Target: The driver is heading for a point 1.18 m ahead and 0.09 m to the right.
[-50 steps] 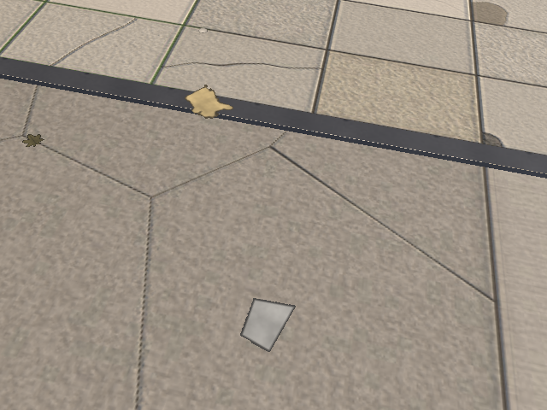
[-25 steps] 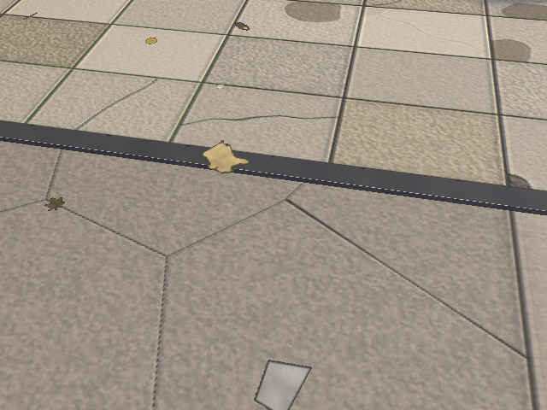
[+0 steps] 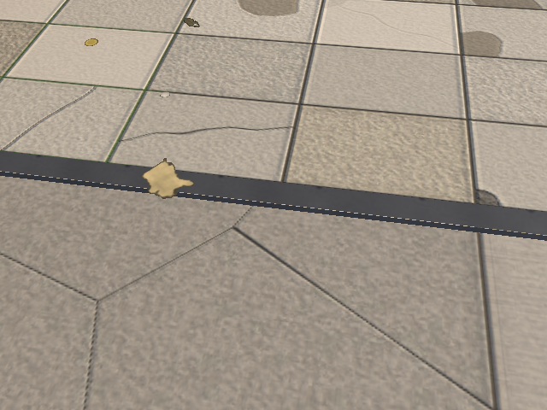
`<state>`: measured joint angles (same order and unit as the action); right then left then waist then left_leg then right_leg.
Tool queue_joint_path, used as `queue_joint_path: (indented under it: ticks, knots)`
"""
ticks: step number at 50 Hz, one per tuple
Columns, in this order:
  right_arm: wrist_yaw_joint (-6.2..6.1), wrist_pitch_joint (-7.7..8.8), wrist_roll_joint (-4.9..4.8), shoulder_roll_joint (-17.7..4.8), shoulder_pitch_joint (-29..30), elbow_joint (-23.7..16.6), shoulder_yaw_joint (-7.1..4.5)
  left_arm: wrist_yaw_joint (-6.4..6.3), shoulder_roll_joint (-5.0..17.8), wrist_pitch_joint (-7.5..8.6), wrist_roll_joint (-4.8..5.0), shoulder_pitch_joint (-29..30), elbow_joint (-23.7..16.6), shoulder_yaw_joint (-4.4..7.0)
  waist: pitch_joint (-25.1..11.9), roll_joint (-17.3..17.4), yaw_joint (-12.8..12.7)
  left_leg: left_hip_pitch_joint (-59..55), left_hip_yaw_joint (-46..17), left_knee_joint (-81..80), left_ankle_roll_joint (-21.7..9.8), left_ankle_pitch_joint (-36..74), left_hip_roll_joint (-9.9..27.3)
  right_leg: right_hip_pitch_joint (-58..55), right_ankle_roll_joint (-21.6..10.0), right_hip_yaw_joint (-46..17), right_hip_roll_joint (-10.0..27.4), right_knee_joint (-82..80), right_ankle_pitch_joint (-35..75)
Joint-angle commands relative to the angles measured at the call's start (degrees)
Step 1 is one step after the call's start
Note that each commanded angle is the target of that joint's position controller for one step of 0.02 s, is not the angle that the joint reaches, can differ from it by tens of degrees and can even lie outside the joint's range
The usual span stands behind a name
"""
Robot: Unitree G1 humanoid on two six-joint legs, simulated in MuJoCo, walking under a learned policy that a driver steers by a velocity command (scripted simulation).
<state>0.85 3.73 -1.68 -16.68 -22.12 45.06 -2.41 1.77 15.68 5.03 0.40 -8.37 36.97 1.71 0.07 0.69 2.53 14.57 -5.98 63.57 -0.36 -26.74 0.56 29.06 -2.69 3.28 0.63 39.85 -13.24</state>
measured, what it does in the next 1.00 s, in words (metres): walks ahead: left foot, then right foot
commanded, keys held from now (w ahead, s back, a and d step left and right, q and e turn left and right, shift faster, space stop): w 0.68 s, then no key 0.32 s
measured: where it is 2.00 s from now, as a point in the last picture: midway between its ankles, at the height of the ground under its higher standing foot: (277, 359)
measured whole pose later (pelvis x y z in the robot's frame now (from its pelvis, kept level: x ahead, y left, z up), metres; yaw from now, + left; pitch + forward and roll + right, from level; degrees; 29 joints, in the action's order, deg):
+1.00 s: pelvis +0.52 +0.00 +0.01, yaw +0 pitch +2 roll +3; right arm -0.1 3.2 -0.4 -15.6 -15.9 48.3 -2.9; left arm 1.0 14.3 4.1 -1.3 -6.4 39.7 1.8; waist 0.3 -2.1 2.9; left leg 6.4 2.5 26.6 -0.4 -21.8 -2.2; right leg 28.4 -1.6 -1.1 2.0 28.8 1.6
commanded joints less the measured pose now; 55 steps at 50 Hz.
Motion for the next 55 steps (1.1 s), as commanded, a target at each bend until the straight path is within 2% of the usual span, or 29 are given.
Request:
queue_joint_path:
  ticks: [1, 2, 3, 6, 10, 15, 19, 22, 24, 26, 27, 28, 29, 30, 31, 32, 33, 34, 37, 41, 43, 47, 49, 50, 51, 52, 53, 54, 55]
  knots:
    - [-0.44, 1.84, -0.20, -5.43, 4.88, -7.28, -0.77, -0.05, 8.17, 0.44, -0.23, -8.28, -1.20, 2.36, -3.98, -3.32, -3.92, 28.72, 0.69, 15.99, -1.53, 10.66, 4.46, -23.87, -9.59, -33.86, 18.33, -27.43, -14.86]
    - [-0.73, 1.58, 0.55, -5.34, 5.11, -7.32, -1.20, 0.23, 7.06, 0.83, -1.09, -6.58, -1.05, 2.12, -2.78, -3.89, -2.40, 26.60, 0.38, 12.71, -1.94, 13.43, 6.19, -19.39, -9.51, -27.86, 15.21, -27.74, -9.94]
    - [-0.73, 1.00, 0.35, -4.98, 3.79, -6.94, -1.38, 0.19, 6.45, 1.28, -1.30, -5.81, -0.79, 1.97, -2.84, -6.46, -0.87, 23.51, 0.04, 10.79, -2.03, 15.31, 7.21, -16.53, -9.43, -24.10, 13.54, -29.05, -7.36]
    - [-1.11, -0.25, 0.67, -3.47, 4.60, -5.95, -1.49, -0.19, 5.63, 2.32, -0.74, -7.19, 1.04, 1.91, -1.00, -5.04, -0.27, 24.98, 0.96, 6.14, -1.34, 17.55, 7.73, -15.47, -10.42, -17.87, 11.38, -31.61, -2.18]
    - [-0.93, -0.10, 1.24, -2.49, 12.05, -7.18, -1.42, -0.90, 6.82, 1.77, -0.69, -10.90, 2.84, 2.40, 1.78, -2.65, -2.44, 32.78, 1.28, -5.00, 0.67, 26.39, 8.29, -20.12, -10.79, -14.49, 11.70, -33.40, 3.42]
    - [0.21, 1.00, 1.09, -0.88, 21.08, -8.58, -0.85, -1.48, 8.08, 0.64, -0.20, -14.97, 4.98, 2.67, 3.60, -2.91, -6.36, 30.69, 4.35, -21.34, 0.75, 34.69, 6.45, -24.52, -8.61, -8.93, 10.68, -33.38, 10.86]
    - [1.82, 1.86, 0.52, -0.08, 27.32, -10.88, -0.35, -1.67, 8.48, -0.58, 0.16, -18.44, 7.09, 2.85, 5.21, -3.21, -8.82, 30.99, 5.86, -29.27, -0.18, 32.97, 4.75, -31.20, -8.82, -7.91, 12.13, -30.61, 14.44]
    - [2.96, 2.39, 0.24, -0.76, 28.88, -12.32, -0.34, -1.95, 9.35, -1.51, 0.57, -18.56, 7.83, 3.24, 5.20, -4.48, -8.04, 28.73, 6.47, -33.07, -1.94, 27.36, 3.20, -35.05, -8.29, -8.19, 13.95, -27.19, 20.91]
    - [3.03, 2.60, 0.58, -2.80, 24.96, -11.71, -1.12, -2.38, 10.71, -1.93, 0.61, -17.04, 7.68, 3.67, 1.80, -6.67, -5.22, 20.52, 8.23, -34.60, -3.77, 23.01, 0.46, -36.48, -6.94, -7.57, 13.70, -21.88, 36.30]
    - [1.95, 2.46, 1.03, -7.71, 9.68, -7.76, -3.47, -2.77, 10.32, -2.30, 0.41, -15.34, 7.16, 3.34, -8.48, -7.19, 2.83, -2.79, 9.62, -35.40, -7.45, 25.45, -1.25, -30.72, -4.27, -4.06, 9.84, -4.19, 48.67]
    - [0.98, 2.09, 1.98, -12.41, -2.00, -5.68, -4.57, -2.92, 7.15, -1.93, -1.06, -15.41, 5.35, 2.03, -18.37, -0.05, 6.43, -23.59, -4.27, -31.96, -11.61, 28.79, 11.22, -15.88, -2.20, -2.04, 6.17, 15.14, 28.32]
    - [1.40, 2.22, 1.96, -14.45, -3.41, -4.65, -4.79, -2.06, 0.28, -0.62, -0.49, -23.80, 4.90, 0.06, -26.47, 15.86, 1.19, -42.05, -33.21, -38.28, -20.90, 16.02, 23.35, 7.11, 1.18, -6.68, -4.77, 33.62, -18.49]
    - [1.06, 1.93, 1.33, -8.87, -3.43, -4.96, -3.61, -1.78, 6.45, 0.57, 0.87, -17.85, 5.34, 1.37, -24.13, 10.37, 4.91, -40.06, -34.69, -43.08, -18.20, 9.71, 21.21, 13.63, 0.68, -12.77, -2.14, 38.89, -18.76]
    - [0.57, 1.61, 1.18, -7.13, 0.61, -5.12, -2.93, -1.48, 8.44, 1.17, 2.01, -11.42, 2.92, 1.99, -14.57, 7.80, 4.37, -31.97, -24.95, -44.33, -15.73, 12.13, 19.27, 17.07, 0.54, -10.44, 0.65, 38.93, -13.96]
    - [0.49, 1.44, 1.26, -6.34, 4.77, -5.57, -2.52, -1.66, 7.91, 1.44, 1.36, -8.50, 2.11, 1.76, -9.34, 1.81, 2.00, -22.20, -18.78, -45.88, -14.57, 18.38, 17.39, 15.16, 0.64, -8.41, 3.71, 35.72, -8.60]
    - [0.68, 1.50, 1.68, -5.08, 7.58, -5.74, -2.23, -1.76, 7.58, 1.18, 0.26, -7.25, 1.94, 2.04, -5.38, 0.55, -0.09, -14.04, -14.55, -47.89, -14.29, 22.73, 15.14, 12.57, 0.98, -7.82, 5.32, 32.47, -5.94]
    - [0.78, 1.82, 2.28, -4.05, 8.93, -5.84, -1.90, -1.61, 6.91, 0.48, 0.24, -9.42, 2.13, 2.15, -4.71, 2.30, -2.54, -9.15, -11.99, -49.90, -14.27, 23.89, 13.79, 8.78, 1.17, -8.39, 6.81, 30.98, -4.07]
    - [0.94, 2.19, 2.07, -3.63, 9.62, -5.60, -1.90, -1.62, 5.82, -0.26, 0.43, -11.05, 2.55, 2.01, -4.29, 3.19, -3.65, -6.35, -10.30, -51.88, -14.70, 23.67, 12.89, 6.90, 1.66, -8.22, 7.29, 29.56, -3.38]
    - [0.63, 3.05, 2.00, -5.30, 10.50, -3.93, -2.20, -2.30, 4.25, -1.62, -0.36, -9.79, 2.07, 1.69, -0.51, 2.60, -5.36, -0.24, -2.23, -53.22, -15.14, 44.61, 11.99, 6.22, 4.21, -6.58, 6.95, 22.82, -1.36]
    - [-0.56, 2.00, 1.86, -6.47, 9.51, -2.43, -2.37, -1.95, 1.88, -1.03, -0.83, -2.90, 1.09, 0.72, -1.27, 3.12, -2.94, 0.21, 6.52, -51.26, -11.66, 51.71, 7.33, 1.17, 4.46, -3.62, 4.51, 4.21, 13.38]
    - [-0.74, 1.33, 1.46, -7.23, 7.04, -1.19, -2.44, -1.44, 2.07, -0.89, -0.60, 0.23, 0.49, 0.83, -2.60, 3.18, -1.13, -3.22, 5.97, -49.91, -11.00, 48.89, 8.29, -0.64, 4.03, -3.74, 3.14, -1.68, 18.35]
    - [-1.10, 0.04, 0.62, -7.59, 7.70, 0.11, -2.56, -0.60, 4.84, -0.58, -1.16, 1.31, -0.64, 2.06, -3.70, 4.30, -1.96, -8.75, 2.52, -42.70, -8.88, 43.85, 11.09, -3.00, 1.09, -5.11, 1.94, -9.02, 15.36]
    - [-1.24, -0.20, 0.94, -5.77, 6.99, 0.70, -2.07, -0.97, 7.05, -0.28, -1.99, -4.08, 1.37, 3.19, -6.30, 1.63, -3.92, -7.79, 3.91, -33.75, -5.53, 40.08, 6.64, -13.35, -1.09, -4.09, 1.11, -14.91, 27.63]
    - [-1.18, 0.24, 2.55, -3.46, 3.95, 0.32, -1.23, -1.43, 10.74, -0.22, -2.73, -6.62, 0.96, 3.87, -11.34, -4.66, -2.99, -1.62, 6.49, -23.79, -2.44, 27.39, 2.07, -24.65, -4.20, -10.84, 8.95, -10.69, 52.71]
    - [-0.94, 0.34, 2.60, 0.88, -3.80, 1.92, 0.42, -1.77, 8.74, -0.79, -3.48, -7.44, 0.80, 2.93, -18.32, -15.43, -1.42, 9.71, 5.63, -10.30, 1.34, -0.68, -1.73, -37.42, -14.33, -23.76, 20.32, -10.39, 60.70]
    - [-0.79, -0.57, 1.86, -2.76, -2.01, 2.54, -0.22, -1.37, 4.56, -1.45, -2.13, -8.84, 1.38, 1.90, -20.57, -14.59, -3.46, 11.60, 1.66, -4.38, 2.84, -12.92, -0.92, -35.97, -16.32, -28.05, 20.81, -13.11, 52.98]
    - [-0.82, -1.69, 1.05, -5.12, 0.93, 2.06, -0.97, -0.98, 3.92, -1.87, -1.39, -7.01, 1.61, 1.54, -17.19, -10.59, -3.43, 13.85, 0.53, -1.54, 3.27, -12.83, 0.70, -32.32, -14.72, -26.58, 18.90, -14.87, 40.41]
    - [-1.32, -2.93, 0.88, -4.79, 3.95, 1.91, -1.12, -0.88, 4.11, -2.27, -1.38, -4.37, 1.56, 1.57, -13.75, -6.66, -3.00, 15.16, 1.02, -1.72, 3.46, -10.49, 1.99, -27.46, -12.82, -25.46, 17.40, -17.03, 28.62]
    - [-1.85, -4.13, 1.23, -4.68, 6.30, 1.46, -1.32, -0.94, 4.33, -2.59, -1.40, -0.89, 1.18, 1.54, -9.85, -5.50, -2.30, 14.46, 1.28, -4.81, 3.71, -7.93, 3.02, -21.18, -11.33, -23.50, 15.99, -19.72, 19.39]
